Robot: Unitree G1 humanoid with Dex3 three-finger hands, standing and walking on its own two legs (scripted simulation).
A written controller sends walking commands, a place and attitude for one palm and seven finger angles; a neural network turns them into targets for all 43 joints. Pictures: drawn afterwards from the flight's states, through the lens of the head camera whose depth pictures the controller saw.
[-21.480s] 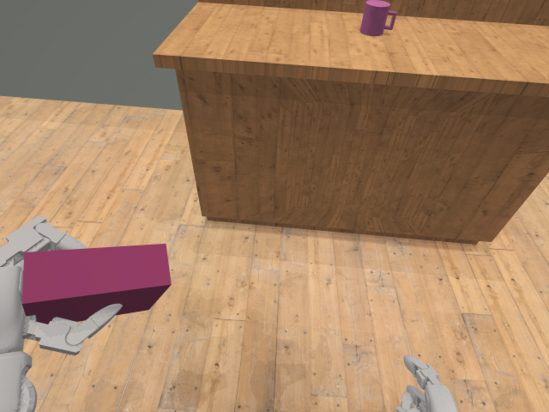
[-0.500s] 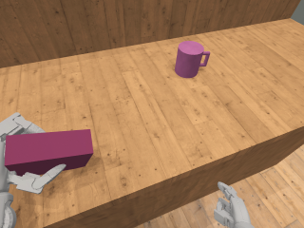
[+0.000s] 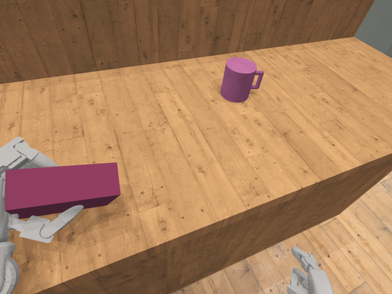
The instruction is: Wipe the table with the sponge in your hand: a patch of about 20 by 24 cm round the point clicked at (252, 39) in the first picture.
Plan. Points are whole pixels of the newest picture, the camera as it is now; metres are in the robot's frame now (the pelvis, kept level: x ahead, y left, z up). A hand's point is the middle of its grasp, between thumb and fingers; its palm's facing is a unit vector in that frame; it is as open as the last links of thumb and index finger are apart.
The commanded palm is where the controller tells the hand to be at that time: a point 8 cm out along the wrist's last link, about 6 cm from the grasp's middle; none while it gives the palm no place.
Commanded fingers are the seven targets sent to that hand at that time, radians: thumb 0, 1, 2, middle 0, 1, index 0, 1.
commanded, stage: shuffle to correct the standing spot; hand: left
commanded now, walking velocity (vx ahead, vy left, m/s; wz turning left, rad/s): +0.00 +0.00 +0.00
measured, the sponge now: (82, 189) +0.23 +0.21 +0.15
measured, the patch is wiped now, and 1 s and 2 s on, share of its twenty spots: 0.05 0.05 0.05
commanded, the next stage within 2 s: none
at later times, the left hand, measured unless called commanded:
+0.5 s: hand (45, 196) +0.20 +0.24 +0.17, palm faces +0.42 -0.84 -0.34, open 9.3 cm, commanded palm +0.15 +0.26 +0.18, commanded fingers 0.00 0.10 1.30 -1.20 -1.60 -1.20 -1.60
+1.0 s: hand (78, 195) +0.21 +0.20 +0.17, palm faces +0.37 -0.84 -0.39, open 9.3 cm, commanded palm +0.15 +0.23 +0.18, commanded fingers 0.00 0.10 1.30 -1.20 -1.60 -1.20 -1.60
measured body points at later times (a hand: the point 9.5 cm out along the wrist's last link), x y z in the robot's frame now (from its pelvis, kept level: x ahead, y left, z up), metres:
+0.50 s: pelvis -0.01 -0.02 +0.00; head +0.01 +0.01 +0.45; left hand +0.18 +0.28 +0.19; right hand +0.17 -0.22 -0.07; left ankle +0.04 +0.08 -0.74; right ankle -0.01 -0.14 -0.74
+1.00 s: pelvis -0.01 -0.05 +0.00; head +0.03 -0.03 +0.44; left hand +0.19 +0.24 +0.19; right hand +0.16 -0.28 -0.08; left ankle +0.04 +0.08 -0.74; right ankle -0.01 -0.14 -0.74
